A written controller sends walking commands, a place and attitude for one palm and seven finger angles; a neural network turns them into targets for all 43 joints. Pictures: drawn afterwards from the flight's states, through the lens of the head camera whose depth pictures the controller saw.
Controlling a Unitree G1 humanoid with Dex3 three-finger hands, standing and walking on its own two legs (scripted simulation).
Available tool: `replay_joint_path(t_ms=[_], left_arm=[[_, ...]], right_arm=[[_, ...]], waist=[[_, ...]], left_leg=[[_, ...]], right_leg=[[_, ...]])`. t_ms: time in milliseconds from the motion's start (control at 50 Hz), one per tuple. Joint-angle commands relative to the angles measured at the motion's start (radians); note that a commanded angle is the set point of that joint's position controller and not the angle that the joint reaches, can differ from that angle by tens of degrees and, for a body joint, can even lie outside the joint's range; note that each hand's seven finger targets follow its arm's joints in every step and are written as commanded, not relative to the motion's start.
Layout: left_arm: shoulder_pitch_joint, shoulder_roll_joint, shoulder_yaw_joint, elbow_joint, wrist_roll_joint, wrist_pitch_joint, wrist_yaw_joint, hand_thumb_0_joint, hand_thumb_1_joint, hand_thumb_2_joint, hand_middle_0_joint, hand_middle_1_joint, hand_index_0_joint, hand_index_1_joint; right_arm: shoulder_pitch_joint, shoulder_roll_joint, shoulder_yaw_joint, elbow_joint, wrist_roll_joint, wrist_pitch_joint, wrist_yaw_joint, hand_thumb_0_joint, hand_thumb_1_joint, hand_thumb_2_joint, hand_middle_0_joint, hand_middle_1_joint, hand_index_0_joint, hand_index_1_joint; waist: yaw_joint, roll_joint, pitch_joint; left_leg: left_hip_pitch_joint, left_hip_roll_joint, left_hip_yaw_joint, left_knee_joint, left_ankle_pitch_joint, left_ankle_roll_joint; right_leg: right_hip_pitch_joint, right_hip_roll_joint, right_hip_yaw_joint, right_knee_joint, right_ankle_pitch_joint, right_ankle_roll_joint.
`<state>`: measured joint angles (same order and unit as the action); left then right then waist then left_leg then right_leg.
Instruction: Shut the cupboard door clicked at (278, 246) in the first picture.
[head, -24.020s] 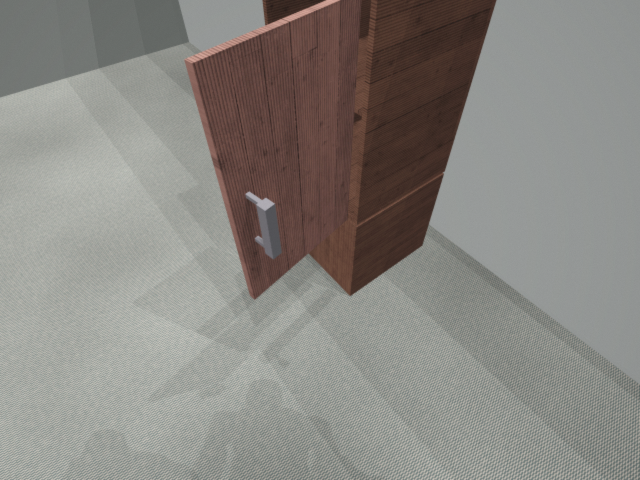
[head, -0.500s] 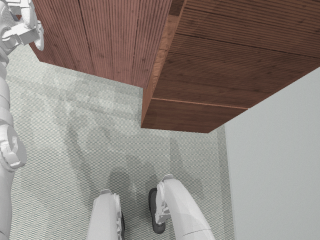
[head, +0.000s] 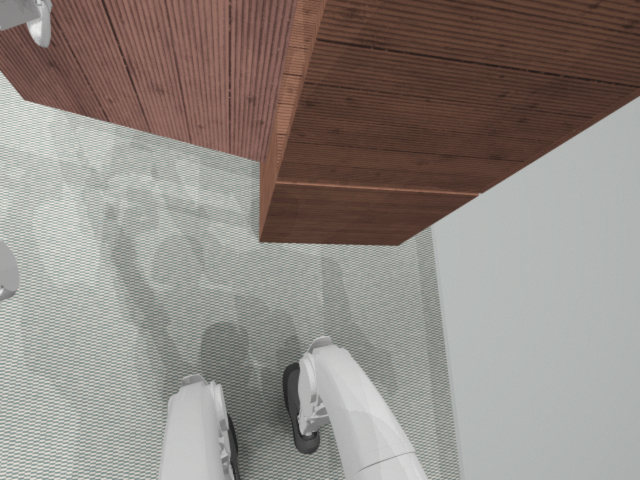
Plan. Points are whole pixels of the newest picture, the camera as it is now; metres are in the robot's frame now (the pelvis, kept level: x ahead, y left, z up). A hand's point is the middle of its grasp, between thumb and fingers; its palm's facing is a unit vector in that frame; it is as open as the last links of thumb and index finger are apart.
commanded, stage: pull the fist back off the door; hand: left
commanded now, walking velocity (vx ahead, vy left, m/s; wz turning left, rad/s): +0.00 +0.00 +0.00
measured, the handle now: out of the picture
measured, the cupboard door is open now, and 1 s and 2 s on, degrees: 78 75 75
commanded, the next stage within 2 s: draw the hand back to the body in 0.90 s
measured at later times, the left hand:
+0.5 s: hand (31, 13) +0.58 +0.18 +0.08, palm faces +0.08 -1.00 -0.04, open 3.1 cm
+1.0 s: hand (44, 90) +0.50 +0.17 +0.08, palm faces +0.06 -1.00 -0.03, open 3.1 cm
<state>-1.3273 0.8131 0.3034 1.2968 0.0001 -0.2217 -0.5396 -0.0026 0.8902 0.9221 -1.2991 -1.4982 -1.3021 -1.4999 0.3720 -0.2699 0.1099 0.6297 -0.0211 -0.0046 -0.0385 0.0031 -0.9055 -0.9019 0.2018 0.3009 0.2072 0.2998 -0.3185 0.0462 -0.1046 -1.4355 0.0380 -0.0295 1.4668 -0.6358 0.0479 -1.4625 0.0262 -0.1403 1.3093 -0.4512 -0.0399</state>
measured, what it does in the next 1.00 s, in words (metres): stands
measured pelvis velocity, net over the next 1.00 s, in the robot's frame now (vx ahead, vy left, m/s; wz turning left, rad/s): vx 0.01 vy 0.00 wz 0.06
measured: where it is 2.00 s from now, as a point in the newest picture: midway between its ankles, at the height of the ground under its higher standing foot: (266, 448)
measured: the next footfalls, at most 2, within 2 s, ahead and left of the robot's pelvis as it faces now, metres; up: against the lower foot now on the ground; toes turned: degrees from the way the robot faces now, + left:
none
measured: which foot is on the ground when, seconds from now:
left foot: down 0.00-1.00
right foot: down 0.00-1.00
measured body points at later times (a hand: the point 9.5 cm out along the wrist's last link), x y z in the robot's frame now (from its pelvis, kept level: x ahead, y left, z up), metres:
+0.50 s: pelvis +0.01 -0.01 +0.03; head +0.20 +0.02 +0.43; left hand +0.57 +0.23 +0.08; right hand -0.03 -0.25 -0.07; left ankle +0.01 +0.09 -0.58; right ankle +0.07 -0.11 -0.58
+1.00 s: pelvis +0.01 +0.00 +0.04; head +0.16 +0.03 +0.46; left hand +0.49 +0.23 +0.08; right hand +0.08 -0.26 -0.08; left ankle +0.01 +0.09 -0.58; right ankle +0.07 -0.11 -0.58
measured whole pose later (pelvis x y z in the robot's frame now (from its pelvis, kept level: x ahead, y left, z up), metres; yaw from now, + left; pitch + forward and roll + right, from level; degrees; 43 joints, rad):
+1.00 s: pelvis +0.01 +0.00 +0.04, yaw +3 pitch +27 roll -3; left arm -0.88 0.39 0.30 1.17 -0.06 -0.55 -0.10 0.02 0.90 0.90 -1.30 -1.50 -1.31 -1.50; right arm 0.27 -0.26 0.03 0.61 -0.03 0.04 0.03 0.00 -0.91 -0.90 0.20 0.30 0.20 0.30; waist -0.18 0.02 -0.14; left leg -1.18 0.00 0.00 1.31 -0.59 0.04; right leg -1.23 0.00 -0.11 1.21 -0.45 -0.03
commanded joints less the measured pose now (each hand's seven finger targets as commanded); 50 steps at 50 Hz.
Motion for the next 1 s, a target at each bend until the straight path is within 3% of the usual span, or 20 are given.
replay_joint_path(t_ms=[0,20,40,80,100,140,180,220,280,340,440,560,620,680,740,800,820,900,940,980], left_arm=[[-0.548,0.129,-0.015,-0.206,-0.024,-0.035,0.000,0.000,0.900,0.900,-1.300,-1.500,-1.300,-1.500],[-0.531,0.212,0.240,-0.225,-0.099,-0.030,0.185,0.000,0.900,0.900,-1.300,-1.500,-1.300,-1.500],[-0.471,0.149,0.173,-0.194,-0.073,-0.026,0.266,0.000,0.900,0.900,-1.300,-1.500,-1.300,-1.500],[-0.432,0.046,0.174,-0.228,-0.060,-0.065,0.409,0.000,0.900,0.900,-1.300,-1.500,-1.300,-1.500],[-0.413,0.049,0.155,-0.249,-0.010,-0.094,0.460,0.000,0.900,0.900,-1.300,-1.500,-1.300,-1.500],[-0.421,0.036,0.094,-0.289,0.078,-0.137,0.496,0.000,0.900,0.900,-1.300,-1.500,-1.300,-1.500],[-0.405,0.082,0.115,-0.284,0.094,-0.158,0.481,0.000,0.900,0.900,-1.300,-1.500,-1.300,-1.500],[-0.399,0.091,0.129,-0.275,0.064,-0.155,0.447,0.000,0.900,0.900,-1.300,-1.500,-1.300,-1.500],[-0.359,0.136,0.180,-0.315,0.028,-0.181,0.415,0.000,0.900,0.900,-1.300,-1.500,-1.300,-1.500],[-0.258,0.116,0.194,-0.313,0.004,-0.214,0.406,0.000,0.900,0.900,-1.300,-1.500,-1.300,-1.500],[-0.105,-0.019,0.129,-0.250,-0.026,-0.230,0.390,0.000,0.900,0.900,-1.300,-1.500,-1.300,-1.500],[-0.054,-0.127,0.081,-0.336,-0.072,-0.292,0.374,0.000,0.900,0.900,-1.300,-1.500,-1.300,-1.500],[-0.003,-0.119,0.104,-0.348,-0.081,-0.318,0.383,0.000,0.900,0.900,-1.300,-1.500,-1.300,-1.500],[0.012,-0.185,0.057,-0.402,-0.081,-0.354,0.396,0.000,0.900,0.900,-1.300,-1.500,-1.300,-1.500],[0.035,-0.203,0.051,-0.395,-0.085,-0.370,0.413,0.000,0.900,0.900,-1.300,-1.500,-1.300,-1.500],[0.048,-0.258,0.010,-0.425,-0.084,-0.395,0.424,0.000,0.900,0.900,-1.300,-1.500,-1.300,-1.500],[0.037,-0.274,-0.004,-0.399,-0.083,-0.395,0.428,0.000,0.900,0.900,-1.300,-1.500,-1.300,-1.500],[-0.032,-0.232,0.015,-0.343,-0.068,-0.399,0.449,0.000,0.900,0.900,-1.300,-1.500,-1.300,-1.500],[-0.032,-0.229,0.021,-0.340,-0.068,-0.401,0.449,0.000,0.900,0.900,-1.300,-1.500,-1.300,-1.500],[-0.009,-0.238,0.012,-0.329,-0.066,-0.406,0.440,0.000,0.900,0.900,-1.300,-1.500,-1.300,-1.500]], right_arm=[[0.236,-0.237,-0.086,0.007,-0.006,-0.017,-0.024,0.000,-0.900,-0.900,0.200,0.300,0.200,0.300],[0.307,-0.222,-0.066,-0.037,-0.035,-0.022,-0.011,0.000,-0.900,-0.900,0.200,0.300,0.200,0.300],[0.291,-0.215,-0.064,-0.045,-0.036,-0.021,0.011,0.000,-0.900,-0.900,0.200,0.300,0.200,0.300],[0.303,-0.200,-0.079,-0.047,-0.056,-0.019,0.045,0.000,-0.900,-0.900,0.200,0.300,0.200,0.300],[0.305,-0.198,-0.083,-0.044,-0.063,-0.015,0.063,0.000,-0.900,-0.900,0.200,0.300,0.200,0.300],[0.310,-0.200,-0.097,-0.033,-0.063,0.004,0.089,0.000,-0.900,-0.900,0.200,0.300,0.200,0.300],[0.311,-0.208,-0.102,-0.039,-0.056,0.021,0.095,0.000,-0.900,-0.900,0.200,0.300,0.200,0.300],[0.301,-0.205,-0.099,-0.044,-0.047,0.027,0.091,0.000,-0.900,-0.900,0.200,0.300,0.200,0.300],[0.286,-0.199,-0.097,-0.056,-0.037,0.027,0.084,0.000,-0.900,-0.900,0.200,0.300,0.200,0.300],[0.271,-0.192,-0.102,-0.056,-0.031,0.022,0.084,0.000,-0.900,-0.900,0.200,0.300,0.200,0.300],[0.252,-0.184,-0.112,-0.058,-0.022,0.025,0.083,0.000,-0.900,-0.900,0.200,0.300,0.200,0.300],[0.227,-0.179,-0.134,-0.056,-0.018,0.025,0.078,0.000,-0.900,-0.900,0.200,0.300,0.200,0.300],[0.208,-0.179,-0.142,-0.050,-0.017,0.031,0.076,0.000,-0.900,-0.900,0.200,0.300,0.200,0.300],[0.184,-0.173,-0.151,-0.053,-0.016,0.034,0.076,0.000,-0.900,-0.900,0.200,0.300,0.200,0.300],[0.158,-0.174,-0.154,-0.053,-0.013,0.041,0.071,0.000,-0.900,-0.900,0.200,0.300,0.200,0.300],[0.131,-0.168,-0.158,-0.058,-0.012,0.039,0.068,0.000,-0.900,-0.900,0.200,0.300,0.200,0.300],[0.123,-0.166,-0.157,-0.054,-0.011,0.040,0.067,0.000,-0.900,-0.900,0.200,0.300,0.200,0.300],[0.105,-0.174,-0.149,-0.044,-0.014,0.040,0.056,0.000,-0.900,-0.900,0.200,0.300,0.200,0.300],[0.099,-0.174,-0.149,-0.049,-0.017,0.035,0.053,0.000,-0.900,-0.900,0.200,0.300,0.200,0.300],[0.097,-0.172,-0.147,-0.052,-0.017,0.032,0.054,0.000,-0.900,-0.900,0.200,0.300,0.200,0.300]], waist=[[-0.072,0.312,-0.633],[-0.010,0.321,-0.655],[-0.007,0.334,-0.657],[-0.005,0.279,-0.631],[0.005,0.314,-0.640],[-0.008,0.334,-0.676],[0.002,0.326,-0.719],[-0.002,0.279,-0.689],[0.031,0.280,-0.724],[0.049,0.234,-0.687],[0.054,0.134,-0.576],[0.079,0.166,-0.602],[0.101,0.136,-0.591],[0.112,0.170,-0.610],[0.113,0.116,-0.567],[0.120,0.140,-0.586],[0.110,0.119,-0.545],[0.094,0.097,-0.496],[0.097,0.093,-0.537],[0.112,0.141,-0.582]], left_leg=[[0.523,0.005,-0.104,-0.134,0.529,-0.006],[0.461,0.015,-0.111,-0.150,0.536,-0.007],[0.464,0.017,-0.113,-0.169,0.543,-0.020],[0.471,0.021,-0.116,-0.183,0.547,-0.027],[0.486,0.021,-0.109,-0.185,0.549,-0.030],[0.537,0.020,-0.108,-0.191,0.559,-0.032],[0.536,0.013,-0.100,-0.199,0.550,-0.029],[0.471,0.005,-0.081,-0.219,0.479,-0.017],[0.460,-0.001,-0.070,-0.239,0.471,-0.015],[0.444,-0.002,-0.056,-0.254,0.468,-0.013],[0.390,-0.010,-0.036,-0.278,0.409,-0.009],[0.506,-0.018,-0.038,-0.295,0.472,-0.019],[0.520,-0.019,-0.040,-0.305,0.484,-0.026],[0.597,-0.019,-0.051,-0.316,0.520,-0.037],[0.577,-0.023,-0.050,-0.328,0.477,-0.038],[0.618,-0.024,-0.054,-0.332,0.488,-0.043],[0.595,-0.027,-0.053,-0.334,0.456,-0.042],[0.528,-0.033,-0.057,-0.333,0.366,-0.036],[0.530,-0.037,-0.055,-0.326,0.378,-0.034],[0.576,-0.034,-0.066,-0.324,0.433,-0.047]], right_leg=[[0.263,0.032,0.068,-0.116,0.239,-0.002],[0.313,0.023,0.076,-0.124,0.255,0.003],[0.324,0.020,0.074,-0.119,0.250,0.001],[0.326,0.021,0.070,-0.130,0.251,0.009],[0.329,0.019,0.074,-0.131,0.244,0.008],[0.339,0.017,0.080,-0.134,0.247,0.006],[0.400,0.017,0.090,-0.142,0.267,0.004],[0.481,0.020,0.104,-0.170,0.265,0.010],[0.553,0.019,0.117,-0.179,0.290,0.008],[0.594,0.019,0.125,-0.195,0.308,0.011],[0.609,0.017,0.130,-0.222,0.285,0.016],[0.584,0.007,0.122,-0.217,0.323,0.012],[0.603,0.005,0.120,-0.219,0.327,0.013],[0.570,0.001,0.111,-0.212,0.325,0.011],[0.576,-0.001,0.111,-0.221,0.294,0.013],[0.555,-0.004,0.110,-0.214,0.290,0.011],[0.546,-0.004,0.109,-0.220,0.270,0.012],[0.525,-0.007,0.114,-0.221,0.204,0.012],[0.543,-0.008,0.118,-0.214,0.219,0.010],[0.523,-0.009,0.111,-0.195,0.240,0.006]])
